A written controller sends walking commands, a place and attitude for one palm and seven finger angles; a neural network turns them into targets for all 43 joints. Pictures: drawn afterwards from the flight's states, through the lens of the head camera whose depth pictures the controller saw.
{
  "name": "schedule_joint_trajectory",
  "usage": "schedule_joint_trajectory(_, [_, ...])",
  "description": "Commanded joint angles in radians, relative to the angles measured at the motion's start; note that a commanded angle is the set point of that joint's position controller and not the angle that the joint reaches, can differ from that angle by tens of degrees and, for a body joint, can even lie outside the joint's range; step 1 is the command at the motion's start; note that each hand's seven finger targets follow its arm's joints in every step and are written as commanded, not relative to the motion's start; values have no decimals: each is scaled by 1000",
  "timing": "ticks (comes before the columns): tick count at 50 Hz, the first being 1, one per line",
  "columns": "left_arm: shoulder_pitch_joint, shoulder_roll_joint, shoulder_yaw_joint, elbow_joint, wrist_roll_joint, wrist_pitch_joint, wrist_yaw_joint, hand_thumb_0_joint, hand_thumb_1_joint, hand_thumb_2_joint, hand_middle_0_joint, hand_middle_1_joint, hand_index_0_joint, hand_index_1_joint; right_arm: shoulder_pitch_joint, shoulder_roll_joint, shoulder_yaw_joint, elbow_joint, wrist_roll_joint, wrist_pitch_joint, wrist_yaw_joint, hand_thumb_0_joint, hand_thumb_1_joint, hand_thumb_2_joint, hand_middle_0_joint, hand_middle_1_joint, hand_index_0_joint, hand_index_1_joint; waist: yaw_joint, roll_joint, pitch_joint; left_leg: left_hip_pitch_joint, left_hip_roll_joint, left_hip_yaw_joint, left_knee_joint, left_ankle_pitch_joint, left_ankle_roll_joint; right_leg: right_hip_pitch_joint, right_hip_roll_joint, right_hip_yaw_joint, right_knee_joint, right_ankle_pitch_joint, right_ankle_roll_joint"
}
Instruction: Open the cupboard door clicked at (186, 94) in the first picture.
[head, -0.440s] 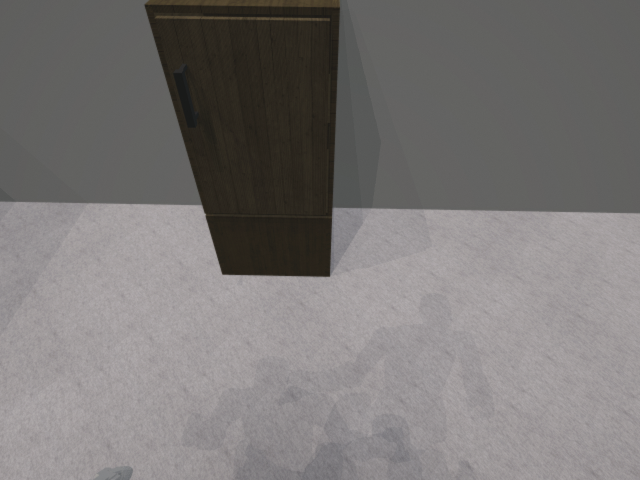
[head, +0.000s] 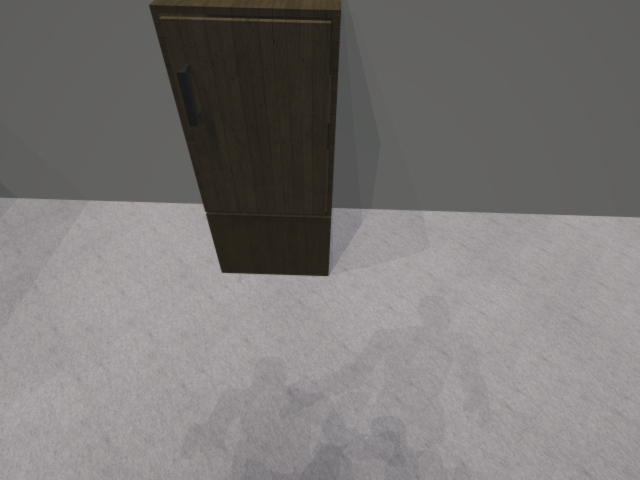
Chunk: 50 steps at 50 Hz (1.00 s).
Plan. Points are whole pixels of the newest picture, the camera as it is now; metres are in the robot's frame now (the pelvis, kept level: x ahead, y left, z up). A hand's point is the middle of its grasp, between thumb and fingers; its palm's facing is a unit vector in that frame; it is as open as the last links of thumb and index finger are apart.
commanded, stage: stand and wait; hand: left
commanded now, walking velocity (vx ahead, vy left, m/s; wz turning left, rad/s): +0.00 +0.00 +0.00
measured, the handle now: (190, 95) +0.97 +0.39 +0.01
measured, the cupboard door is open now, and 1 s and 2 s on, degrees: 0 0 0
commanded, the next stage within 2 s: look at it before walking up in 0.38 s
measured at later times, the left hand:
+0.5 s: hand out of the picture +0.07 +0.25 -0.15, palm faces -0.03 -0.94 -0.33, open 7.4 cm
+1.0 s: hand out of the picture +0.07 +0.25 -0.15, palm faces -0.03 -0.94 -0.34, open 7.4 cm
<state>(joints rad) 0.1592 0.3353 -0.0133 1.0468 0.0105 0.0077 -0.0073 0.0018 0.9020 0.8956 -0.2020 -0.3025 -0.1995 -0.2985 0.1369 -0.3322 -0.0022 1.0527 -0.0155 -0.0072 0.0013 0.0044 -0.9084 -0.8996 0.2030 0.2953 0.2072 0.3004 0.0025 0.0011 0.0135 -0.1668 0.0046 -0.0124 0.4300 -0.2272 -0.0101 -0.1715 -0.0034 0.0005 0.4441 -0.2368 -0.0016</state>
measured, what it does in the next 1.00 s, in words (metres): stands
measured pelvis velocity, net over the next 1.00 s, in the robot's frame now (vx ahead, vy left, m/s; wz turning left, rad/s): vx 0.00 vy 0.00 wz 0.00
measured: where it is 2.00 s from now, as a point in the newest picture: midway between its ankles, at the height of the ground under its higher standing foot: outside the picture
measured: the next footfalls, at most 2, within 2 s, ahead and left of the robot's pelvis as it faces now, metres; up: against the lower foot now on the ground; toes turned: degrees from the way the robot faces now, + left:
none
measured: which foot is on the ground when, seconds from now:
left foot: down 0.00-1.00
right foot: down 0.00-1.00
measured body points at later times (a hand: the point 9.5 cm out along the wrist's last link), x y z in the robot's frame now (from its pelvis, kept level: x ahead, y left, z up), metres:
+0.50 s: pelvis -0.01 +0.00 +0.00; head -0.01 +0.00 +0.45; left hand +0.07 +0.29 -0.13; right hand +0.06 -0.30 -0.13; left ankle +0.00 +0.13 -0.74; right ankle +0.00 -0.12 -0.74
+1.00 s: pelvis +0.00 +0.00 +0.00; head +0.00 +0.00 +0.45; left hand +0.07 +0.30 -0.13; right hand +0.07 -0.30 -0.13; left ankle +0.00 +0.13 -0.74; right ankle +0.00 -0.12 -0.74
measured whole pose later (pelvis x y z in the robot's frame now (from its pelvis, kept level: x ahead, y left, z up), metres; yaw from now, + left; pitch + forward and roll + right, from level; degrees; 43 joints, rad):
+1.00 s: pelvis +0.00 +0.00 +0.00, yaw +0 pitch -2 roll +0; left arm 0.15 0.34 -0.01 1.09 0.01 0.00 -0.01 0.00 0.90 0.90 -0.20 -0.30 -0.20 -0.30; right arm 0.13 -0.34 0.00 1.11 -0.01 -0.01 0.00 0.00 -0.91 -0.90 0.20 0.30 0.21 0.30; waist 0.00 0.00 0.02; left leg -0.14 0.01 -0.01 0.37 -0.19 -0.01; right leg -0.14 0.00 0.00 0.38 -0.20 0.00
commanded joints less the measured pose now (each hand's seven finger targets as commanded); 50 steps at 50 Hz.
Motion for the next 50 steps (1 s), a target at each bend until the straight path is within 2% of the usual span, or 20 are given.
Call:
schedule_joint_trajectory(1, [-64,206,51,-63,-1,-33,19,0,900,900,-200,-300,-200,-300,-62,-203,-38,-58,2,-27,-15,0,-900,-900,200,300,200,300,-2,-5,-45,1,101,-88,-83,120,42,5,-114,105,-98,97,-34])
schedule_joint_trajectory(19, [-58,210,48,-28,1,-32,19,0,900,900,-200,-300,-200,-300,-43,-209,-33,-12,4,-24,-12,0,-900,-900,200,300,200,300,-3,-11,-11,-6,103,-94,-116,70,37,-11,-115,117,-137,24,-33])
schedule_joint_trajectory(26, [-54,209,47,-29,0,-35,19,0,900,900,-200,-300,-200,-300,-46,-208,-32,-8,6,-28,-13,0,-900,-900,200,300,200,300,0,3,-36,13,110,-93,-114,120,38,11,-116,110,-129,92,-32])
schedule_joint_trajectory(31, [-58,208,48,-29,1,-33,19,0,900,900,-200,-300,-200,-300,-47,-209,-32,-8,6,-26,-13,0,-900,-900,200,300,200,300,0,-5,-15,6,107,-96,-122,100,37,0,-115,112,-138,67,-30])
schedule_joint_trajectory(38, [-55,208,48,-29,1,-35,19,0,900,900,-200,-300,-200,-300,-48,-211,-32,-10,7,-27,-13,0,-900,-900,200,300,200,300,-3,-1,-38,26,112,-96,-118,138,37,16,-114,107,-133,114,-30])
schedule_joint_trajectory(50, [-54,213,47,-25,1,-36,19,0,900,900,-200,-300,-200,-300,-54,-210,-31,-5,7,-24,-13,0,-900,-900,200,300,200,300,-2,-4,-28,28,110,-93,-124,130,34,19,-119,108,-147,110,-29])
